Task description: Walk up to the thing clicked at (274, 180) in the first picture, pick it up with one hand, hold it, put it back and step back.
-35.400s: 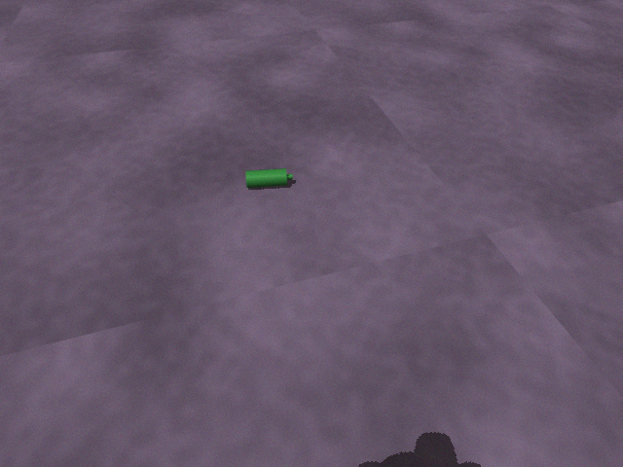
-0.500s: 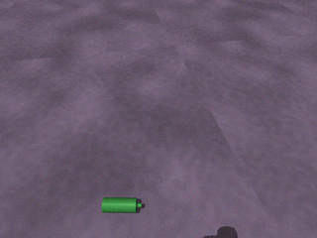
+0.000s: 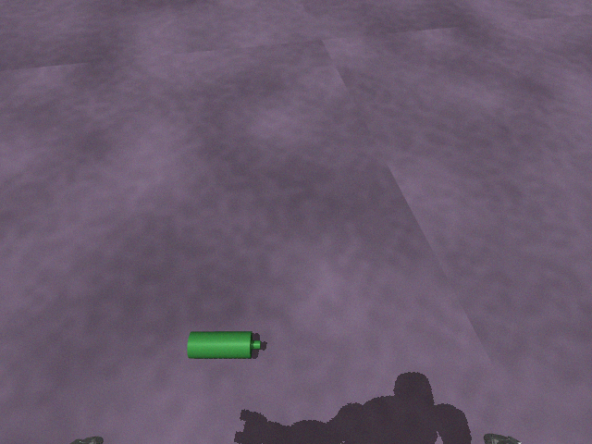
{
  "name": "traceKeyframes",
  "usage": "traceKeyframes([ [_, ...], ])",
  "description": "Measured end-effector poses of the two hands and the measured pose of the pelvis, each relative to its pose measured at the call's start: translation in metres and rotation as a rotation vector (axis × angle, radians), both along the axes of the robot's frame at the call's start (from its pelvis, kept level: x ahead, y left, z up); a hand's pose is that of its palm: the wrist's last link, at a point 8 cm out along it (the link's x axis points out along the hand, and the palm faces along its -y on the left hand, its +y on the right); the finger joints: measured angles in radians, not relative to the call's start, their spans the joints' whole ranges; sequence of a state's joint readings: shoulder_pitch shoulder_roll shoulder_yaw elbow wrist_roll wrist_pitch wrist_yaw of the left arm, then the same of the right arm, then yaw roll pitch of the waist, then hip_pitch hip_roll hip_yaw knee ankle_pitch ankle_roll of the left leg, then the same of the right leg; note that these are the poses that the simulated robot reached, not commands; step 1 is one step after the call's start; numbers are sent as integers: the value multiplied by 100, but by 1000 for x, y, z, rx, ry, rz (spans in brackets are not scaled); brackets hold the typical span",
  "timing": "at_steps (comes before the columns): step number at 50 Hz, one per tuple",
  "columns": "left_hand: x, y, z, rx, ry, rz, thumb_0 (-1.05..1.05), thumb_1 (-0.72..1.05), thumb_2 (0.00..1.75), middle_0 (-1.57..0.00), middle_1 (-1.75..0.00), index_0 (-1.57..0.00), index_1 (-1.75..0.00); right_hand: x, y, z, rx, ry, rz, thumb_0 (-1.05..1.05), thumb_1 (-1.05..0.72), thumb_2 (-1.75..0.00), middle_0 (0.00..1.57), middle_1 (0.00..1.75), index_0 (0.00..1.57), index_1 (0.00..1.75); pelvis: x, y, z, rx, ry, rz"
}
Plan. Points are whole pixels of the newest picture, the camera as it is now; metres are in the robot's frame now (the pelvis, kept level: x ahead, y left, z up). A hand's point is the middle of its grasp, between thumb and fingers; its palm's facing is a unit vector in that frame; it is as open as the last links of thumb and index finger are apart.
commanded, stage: step back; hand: left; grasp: from above
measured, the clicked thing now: (225, 344) +0.46 +0.22 -0.73
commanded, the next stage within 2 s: none
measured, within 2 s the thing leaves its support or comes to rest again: neither
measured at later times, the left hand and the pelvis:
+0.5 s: hand out of the picture +0.01 +0.23 -0.14, palm faces +0.01 -0.90 -0.43, open 7.4 cm; pelvis -0.09 -0.04 -0.01, yaw +2 degrees
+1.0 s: hand out of the picture -0.19 +0.31 -0.17, palm faces +0.03 -0.92 -0.38, open 7.4 cm; pelvis -0.25 +0.03 +0.00, yaw +1 degrees
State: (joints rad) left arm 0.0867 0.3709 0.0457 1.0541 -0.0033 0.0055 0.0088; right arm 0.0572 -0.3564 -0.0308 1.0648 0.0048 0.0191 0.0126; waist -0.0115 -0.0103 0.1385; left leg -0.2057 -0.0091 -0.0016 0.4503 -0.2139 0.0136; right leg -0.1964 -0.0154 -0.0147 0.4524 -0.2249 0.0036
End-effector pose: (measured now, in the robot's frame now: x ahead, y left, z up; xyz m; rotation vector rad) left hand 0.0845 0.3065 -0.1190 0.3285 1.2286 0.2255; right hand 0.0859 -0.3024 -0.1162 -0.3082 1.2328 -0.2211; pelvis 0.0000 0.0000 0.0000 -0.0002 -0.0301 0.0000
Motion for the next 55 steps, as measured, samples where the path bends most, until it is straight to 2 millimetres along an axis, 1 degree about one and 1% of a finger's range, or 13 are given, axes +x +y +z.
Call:
traceKeyframes([
  [4, -2, 3, -2, 25, -7, -27, 0, 90, 90, -20, -30, -21, -30, -5, -11, -3, -14, -15, 1, 1, -91, -90, 20, 30, 21, 30, -15, -4, -6, 12, -2, -10],
  [8, -13, -4, -2, 49, -16, -39, 0, 90, 90, -20, -30, -21, -30, -11, -25, -10, -16, -44, 7, 1, -90, -90, 20, 30, 21, 30, -29, -15, -14, 18, -12, -12],
  [12, -37, -17, 0, 72, -19, -31, 0, 90, 90, -20, -30, -21, -30, -12, -41, -24, 2, -81, 5, 1, -90, -90, 20, 30, 21, 30, -40, -29, -24, 16, -11, -23],
  [15, -60, -29, 5, 73, 3, -30, 0, 90, 89, -20, -30, -21, -30, -18, -43, -27, 8, -83, 8, 1, -91, -90, 20, 30, 20, 30, -53, -34, -20, 25, -21, -23],
  [18, -77, -36, 13, 72, 21, -24, 0, 90, 89, -21, -30, -21, -30, -34, -40, -25, 29, -61, 16, 1, -91, -90, 20, 30, 20, 29, -65, -37, -11, 40, -8, -21],
  [21, -82, -40, 18, 71, 1, -21, 1, 90, 89, -21, -30, -21, -30, -59, -41, -26, 28, -9, 35, 1, -91, -90, 20, 30, 20, 29, -76, -38, -7, 38, 12, -2],
  [26, -88, -40, 20, 68, -91, -5, 1, 90, 89, -21, -30, -21, -30, -101, -42, -31, -6, 88, 68, 1, -91, -90, 20, 30, 20, 30, -99, -34, -9, 26, 15, 37],
  [29, -101, -35, 17, 60, -124, 0, 0, 90, 89, -21, -30, -21, -30, -118, -38, -30, -23, 99, 86, 1, -91, -90, 20, 30, 20, 30, -117, -29, -12, 21, 2, 54],
  [35, -143, -8, -1, 32, -135, 2, 0, 90, 89, -21, -30, -21, -30, -144, -19, -18, -52, 37, 112, 1, -91, -90, 20, 30, 20, 30, -160, -8, -21, 6, -22, 79],
  [38, -163, 12, -14, 22, -148, 9, 0, 90, 89, -21, -30, -21, -30, -168, -9, -12, -76, 9, 111, 1, -91, -90, 20, 30, 20, 30, -182, 6, -29, 3, -33, 86],
  [44, -212, 33, -11, 10, -108, 51, 1, 90, 89, -21, -30, -21, -30, -219, 12, 14, -88, 16, 88, 1, -91, -90, 20, 30, 21, 30, -212, 18, -12, -32, -35, 64],
  [49, -268, 43, -7, 16, -27, 47, 0, 90, 89, -20, -30, -21, -30, -229, 23, 22, -84, -36, 88, 1, -90, -90, 20, 30, 21, 30, -241, 25, -5, -36, -9, 22],
  [55, -327, 42, -12, 33, 86, 8, 1, 90, 90, -20, -30, -21, -30, -244, 29, 15, -50, -138, 81, 1, -90, -90, 20, 30, 21, 30, -283, 24, -11, -21, -8, -35],
])
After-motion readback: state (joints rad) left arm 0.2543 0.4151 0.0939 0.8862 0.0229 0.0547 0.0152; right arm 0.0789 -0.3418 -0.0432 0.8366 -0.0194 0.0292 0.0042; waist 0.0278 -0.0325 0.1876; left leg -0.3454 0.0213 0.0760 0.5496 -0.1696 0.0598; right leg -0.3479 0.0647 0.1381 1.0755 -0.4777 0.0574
